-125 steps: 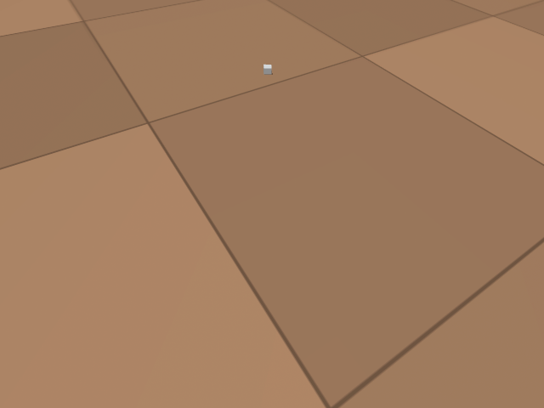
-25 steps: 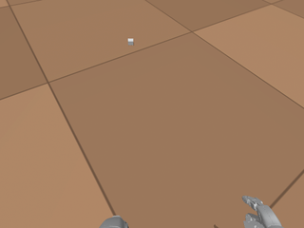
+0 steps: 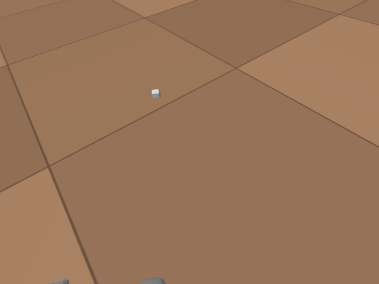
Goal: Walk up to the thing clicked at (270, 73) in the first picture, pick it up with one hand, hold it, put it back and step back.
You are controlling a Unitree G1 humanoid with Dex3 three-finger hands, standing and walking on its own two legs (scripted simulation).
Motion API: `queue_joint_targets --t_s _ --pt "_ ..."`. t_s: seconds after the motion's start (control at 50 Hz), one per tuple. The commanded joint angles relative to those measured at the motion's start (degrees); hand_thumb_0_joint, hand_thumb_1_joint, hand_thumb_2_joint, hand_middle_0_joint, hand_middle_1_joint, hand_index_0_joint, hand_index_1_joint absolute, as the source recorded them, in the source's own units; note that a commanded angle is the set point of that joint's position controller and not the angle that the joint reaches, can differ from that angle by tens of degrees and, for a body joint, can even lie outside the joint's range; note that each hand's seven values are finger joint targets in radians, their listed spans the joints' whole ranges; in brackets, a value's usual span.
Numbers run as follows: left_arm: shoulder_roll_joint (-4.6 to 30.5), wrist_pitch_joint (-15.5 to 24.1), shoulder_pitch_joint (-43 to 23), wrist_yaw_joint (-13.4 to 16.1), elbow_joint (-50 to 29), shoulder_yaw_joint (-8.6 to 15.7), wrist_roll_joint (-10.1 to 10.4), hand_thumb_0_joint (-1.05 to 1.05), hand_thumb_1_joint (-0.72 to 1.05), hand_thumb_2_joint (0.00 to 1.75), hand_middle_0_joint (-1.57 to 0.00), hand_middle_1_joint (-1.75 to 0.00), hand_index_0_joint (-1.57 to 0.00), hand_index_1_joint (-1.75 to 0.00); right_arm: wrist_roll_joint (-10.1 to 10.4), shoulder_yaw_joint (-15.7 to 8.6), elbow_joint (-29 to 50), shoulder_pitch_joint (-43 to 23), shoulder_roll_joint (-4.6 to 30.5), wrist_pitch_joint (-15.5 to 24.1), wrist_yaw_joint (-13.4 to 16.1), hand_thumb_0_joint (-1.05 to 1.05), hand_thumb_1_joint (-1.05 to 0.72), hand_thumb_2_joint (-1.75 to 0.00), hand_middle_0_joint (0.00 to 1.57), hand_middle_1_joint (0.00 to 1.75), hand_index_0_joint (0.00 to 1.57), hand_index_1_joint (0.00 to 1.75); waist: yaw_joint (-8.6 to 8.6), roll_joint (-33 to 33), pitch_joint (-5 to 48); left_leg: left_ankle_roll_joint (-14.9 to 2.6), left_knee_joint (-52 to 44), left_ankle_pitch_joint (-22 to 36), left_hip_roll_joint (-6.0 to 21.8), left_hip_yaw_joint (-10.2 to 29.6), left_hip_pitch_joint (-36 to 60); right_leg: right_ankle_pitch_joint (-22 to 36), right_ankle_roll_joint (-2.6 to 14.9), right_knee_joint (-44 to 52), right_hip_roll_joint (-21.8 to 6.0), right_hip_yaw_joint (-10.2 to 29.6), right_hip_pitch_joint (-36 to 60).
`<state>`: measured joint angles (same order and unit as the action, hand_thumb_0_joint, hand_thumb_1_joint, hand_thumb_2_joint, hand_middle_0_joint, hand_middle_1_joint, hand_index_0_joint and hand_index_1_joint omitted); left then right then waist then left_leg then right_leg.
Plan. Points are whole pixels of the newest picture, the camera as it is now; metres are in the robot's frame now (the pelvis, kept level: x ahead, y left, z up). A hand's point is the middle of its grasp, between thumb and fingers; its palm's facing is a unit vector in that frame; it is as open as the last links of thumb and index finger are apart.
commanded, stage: walk up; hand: left
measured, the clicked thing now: (155, 93) +1.68 +0.36 -0.74
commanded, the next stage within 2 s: none
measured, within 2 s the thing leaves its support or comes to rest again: neither
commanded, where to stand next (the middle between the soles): +1.26 +0.12 m, yaw -2 degrees
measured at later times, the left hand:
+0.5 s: hand (85, 206) +0.35 +0.33 -0.14, palm faces -0.03 -0.94 -0.34, open 7.4 cm
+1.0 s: hand (116, 135) +0.60 +0.28 -0.11, palm faces -0.01 -0.91 -0.41, open 7.4 cm
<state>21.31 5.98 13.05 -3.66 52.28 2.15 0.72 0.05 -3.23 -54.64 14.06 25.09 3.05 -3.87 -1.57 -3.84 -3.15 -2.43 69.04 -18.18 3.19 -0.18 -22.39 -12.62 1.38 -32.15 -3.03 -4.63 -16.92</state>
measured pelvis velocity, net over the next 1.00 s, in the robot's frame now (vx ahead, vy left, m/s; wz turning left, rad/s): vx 0.53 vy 0.01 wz -0.01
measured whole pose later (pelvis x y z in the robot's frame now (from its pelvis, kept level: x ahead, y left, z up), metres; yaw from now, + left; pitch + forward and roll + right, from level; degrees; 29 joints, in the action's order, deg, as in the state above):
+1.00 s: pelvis +0.53 +0.01 +0.01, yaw -1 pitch -3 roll +1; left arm 21.0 5.7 15.3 -2.6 51.5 1.7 0.4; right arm -0.4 -3.1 -51.0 15.6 24.7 2.1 -3.9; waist -1.1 -3.7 -4.1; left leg -1.7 60.7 -15.4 2.7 3.1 -26.8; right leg -10.8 2.5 -25.7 -1.7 -4.8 -12.0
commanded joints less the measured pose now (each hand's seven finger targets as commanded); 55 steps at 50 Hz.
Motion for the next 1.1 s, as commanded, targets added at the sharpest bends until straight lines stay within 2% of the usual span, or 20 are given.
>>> queue_joint_targets --t_s 0.0,0.08,0.2,0.24,0.28,0.3,0.32,0.34,0.36,0.42,0.52,0.68,0.74,0.76,0.78,0.8,0.82,0.88,0.92,1.08 --pt "17.0 1.9 0.3 1.7 -3.0 4.7 0.1 0.00 0.90 0.90 -0.20 -0.30 -0.20 -0.30 0.0 -3.2 3.6 3.8 9.8 0.5 -0.2 0.00 -0.90 -0.90 0.20 0.30 0.20 0.30 2.28 10.9 0.5 0.61 -7.4 8.3 3.1 3.5 -6.7 -0.9 6.67 20.5 -9.0 11.9 3.7" --pt "18.4 2.7 2.2 1.6 -3.9 5.3 -0.4 0.00 0.90 0.90 -0.20 -0.30 -0.20 -0.30 -1.0 -3.3 7.5 -5.2 9.2 0.1 -1.5 0.00 -0.90 -0.90 0.20 0.30 0.20 0.30 0.63 8.6 -1.3 3.73 -21.6 9.8 3.9 1.2 -10.6 -3.6 9.79 24.1 -10.8 9.2 5.1" --pt "19.3 1.8 5.7 1.6 -2.7 5.5 -0.9 0.00 0.90 0.90 -0.20 -0.30 -0.20 -0.30 -0.9 -3.5 8.9 -12.0 7.8 1.3 -2.7 0.00 -0.90 -0.90 0.20 0.30 0.20 0.30 -1.57 8.0 0.7 1.43 -37.3 15.9 2.4 -2.3 0.3 5.6 7.88 17.6 -10.7 5.2 9.0" --pt "20.2 1.2 4.6 2.0 -3.2 5.6 -0.9 0.00 0.90 0.90 -0.20 -0.30 -0.20 -0.30 -1.1 -4.0 7.9 -8.0 8.6 1.2 -2.3 0.00 -0.90 -0.90 0.20 0.30 0.20 0.30 0.46 7.9 2.4 0.06 -38.2 13.2 1.8 -2.8 4.5 10.5 7.81 13.3 -12.3 6.1 10.3" --pt "17.1 0.6 5.8 2.4 -3.8 4.3 -0.7 0.00 0.90 0.90 -0.20 -0.30 -0.20 -0.30 -2.5 -5.7 4.0 4.5 12.6 1.7 -1.2 0.00 -0.90 -0.90 0.20 0.30 0.20 0.30 6.33 -1.3 9.3 -3.36 -40.4 7.1 -0.1 -2.1 22.6 16.4 5.03 -9.0 -7.0 1.6 4.2" --pt "12.6 0.2 8.4 2.5 -4.3 2.6 -0.4 0.00 0.90 0.90 -0.20 -0.30 -0.20 -0.30 -3.5 -7.4 2.8 12.0 16.5 2.0 -0.3 0.00 -0.90 -0.90 0.20 0.30 0.20 0.30 9.44 -10.6 13.8 -6.60 -43.9 -4.0 9.2 11.7 33.1 6.2 2.62 -25.1 -2.9 0.2 -6.9" --pt "11.3 0.1 11.1 2.5 -4.6 2.3 0.7 0.00 0.90 0.90 -0.20 -0.30 -0.20 -0.30 -2.7 -7.8 5.0 10.3 19.6 2.4 0.3 0.00 -0.90 -0.90 0.20 0.30 0.20 0.30 7.55 -16.2 14.9 -11.20 -49.8 -5.5 20.5 35.5 41.9 -17.1 0.75 -35.4 6.6 1.6 -22.2" --pt "16.8 -0.2 8.3 3.5 -3.6 3.0 0.1 0.00 0.90 0.90 -0.20 -0.30 -0.20 -0.30 -0.7 -8.1 5.2 8.8 19.4 2.3 0.4 0.00 -0.90 -0.90 0.20 0.30 0.20 0.30 7.84 -10.2 14.3 -14.83 -51.2 -3.6 22.4 38.6 41.3 -17.2 2.46 -39.1 2.4 6.6 -25.4" --pt "17.9 0.2 4.8 3.4 -3.6 2.6 -0.4 0.00 0.90 0.90 -0.20 -0.30 -0.20 -0.30 0.1 -7.6 5.7 7.2 17.5 2.0 0.9 0.00 -0.90 -0.90 0.20 0.30 0.20 0.30 7.66 -5.5 10.4 -13.96 -51.2 4.3 21.0 33.1 35.8 -14.3 2.35 -40.2 0.5 8.5 -25.6" --pt "14.8 0.1 6.2 2.0 -2.0 2.6 1.0 0.00 0.90 0.90 -0.20 -0.30 -0.20 -0.30 0.8 -4.4 6.8 1.6 11.8 2.9 1.6 0.00 -0.90 -0.90 0.20 0.30 0.20 0.30 2.65 -1.5 3.1 -5.37 -51.4 27.7 11.7 9.4 19.2 -4.5 1.34 -31.4 -2.0 10.7 -14.8" --pt "12.8 -1.4 3.5 0.5 -4.0 2.4 0.1 0.00 0.90 0.90 -0.20 -0.30 -0.20 -0.30 0.5 -4.0 8.6 0.1 11.5 3.9 1.5 0.00 -0.90 -0.90 0.20 0.30 0.20 0.30 1.26 -4.6 -0.5 -9.53 -54.7 29.4 10.9 2.2 16.4 0.3 -1.07 -19.8 -3.5 5.3 -15.3" --pt "12.2 -1.2 -3.6 -0.3 -4.7 3.6 -0.8 0.00 0.90 0.90 -0.20 -0.30 -0.20 -0.30 -0.2 -4.5 9.6 1.3 12.8 2.9 1.5 0.00 -0.90 -0.90 0.20 0.30 0.20 0.30 2.23 -2.9 1.2 -7.56 -49.7 20.4 10.0 0.5 13.9 9.2 0.85 -1.4 -1.1 1.1 -0.9" --pt "15.6 -0.4 7.0 0.8 -1.5 5.4 -1.0 0.00 0.90 0.90 -0.20 -0.30 -0.20 -0.30 -0.4 -3.4 10.4 2.6 10.2 2.6 1.7 0.00 -0.90 -0.90 0.20 0.30 0.20 0.30 -3.62 6.6 8.3 -4.53 -27.9 21.2 5.2 -3.2 8.0 3.6 3.06 3.0 0.1 1.8 18.7" --pt "19.8 0.1 12.9 1.6 -0.5 6.9 -1.3 0.00 0.90 0.90 -0.20 -0.30 -0.20 -0.30 -0.4 -2.3 10.5 6.8 6.7 2.6 1.5 0.00 -0.90 -0.90 0.20 0.30 0.20 0.30 -5.31 17.7 13.5 -2.49 -13.0 8.8 -0.5 -5.8 0.2 -5.6 4.44 7.4 -9.1 15.2 27.4" --pt "23.5 0.3 13.5 1.9 -1.8 7.3 -1.2 0.00 0.90 0.90 -0.20 -0.30 -0.20 -0.30 0.1 -1.9 10.5 9.5 6.9 2.2 1.4 0.00 -0.90 -0.90 0.20 0.30 0.20 0.30 -4.26 20.9 13.3 -0.48 -3.6 -11.0 -5.3 -2.4 -11.2 -9.6 9.26 15.2 -22.5 39.8 32.3" --pt "23.7 0.0 10.0 2.2 -2.0 7.3 -0.3 0.00 0.90 0.90 -0.20 -0.30 -0.20 -0.30 -0.2 -3.0 8.6 7.4 12.6 1.6 2.2 0.00 -0.90 -0.90 0.20 0.30 0.20 0.30 -4.29 15.8 11.1 -0.64 0.4 -12.0 -2.7 1.2 -14.3 -14.0 13.93 16.5 -24.0 44.7 29.2" --pt "21.6 -0.1 8.0 2.4 -3.2 6.8 0.1 0.00 0.90 0.90 -0.20 -0.30 -0.20 -0.30 -0.4 -3.4 8.1 4.6 13.3 1.6 2.3 0.00 -0.90 -0.90 0.20 0.30 0.20 0.30 -3.84 12.5 7.5 -0.40 2.7 -9.2 -0.9 3.3 -14.5 -13.0 14.13 18.2 -22.3 40.7 23.5" --pt "16.9 0.6 2.0 2.6 -4.0 5.0 0.0 0.00 0.90 0.90 -0.20 -0.30 -0.20 -0.30 0.5 -2.6 6.4 5.4 9.9 0.9 1.5 0.00 -0.90 -0.90 0.20 0.30 0.20 0.30 0.74 10.5 1.3 -0.46 -3.9 0.3 1.2 5.5 -8.7 0.8 8.06 18.1 -12.7 18.4 9.8" --pt "15.8 1.0 1.5 2.4 -4.1 4.6 -0.2 0.00 0.90 0.90 -0.20 -0.30 -0.20 -0.30 -0.1 -2.6 5.4 7.2 9.0 0.1 0.8 0.00 -0.90 -0.90 0.20 0.30 0.20 0.30 1.97 11.3 0.1 0.26 -7.3 3.9 0.4 4.6 -5.4 3.7 7.06 19.0 -9.5 11.8 5.0" --pt "17.8 1.3 4.2 2.1 -5.2 5.7 -1.2 0.00 0.90 0.90 -0.20 -0.30 -0.20 -0.30 -1.7 -3.3 8.2 -3.1 8.4 -0.4 -1.2 0.00 -0.90 -0.90 0.20 0.30 0.20 0.30 -0.38 10.3 -3.3 3.76 -27.6 10.2 3.5 2.1 -9.1 -8.2 9.24 22.1 -11.5 8.0 5.8"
